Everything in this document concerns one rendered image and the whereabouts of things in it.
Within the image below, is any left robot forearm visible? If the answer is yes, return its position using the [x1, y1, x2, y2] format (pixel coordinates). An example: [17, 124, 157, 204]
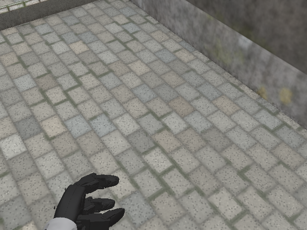
[43, 218, 78, 230]

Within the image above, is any left robot hand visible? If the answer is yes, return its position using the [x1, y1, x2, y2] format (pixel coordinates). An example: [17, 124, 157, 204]
[54, 172, 125, 230]

